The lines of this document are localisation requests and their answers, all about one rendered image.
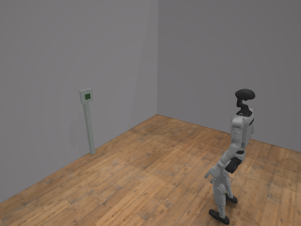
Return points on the robot right upper arm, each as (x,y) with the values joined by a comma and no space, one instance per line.
(253,126)

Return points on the left robot hand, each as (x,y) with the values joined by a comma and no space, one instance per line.
(214,171)

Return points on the robot left forearm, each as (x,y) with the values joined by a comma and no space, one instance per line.
(230,153)

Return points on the left robot shin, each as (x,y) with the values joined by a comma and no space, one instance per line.
(220,201)

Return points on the button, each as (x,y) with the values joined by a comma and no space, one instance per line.
(87,96)

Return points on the humanoid robot head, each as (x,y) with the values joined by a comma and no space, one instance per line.
(244,94)

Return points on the panel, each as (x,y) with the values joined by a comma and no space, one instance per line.
(85,103)

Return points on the robot left upper arm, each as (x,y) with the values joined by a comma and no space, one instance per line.
(237,125)

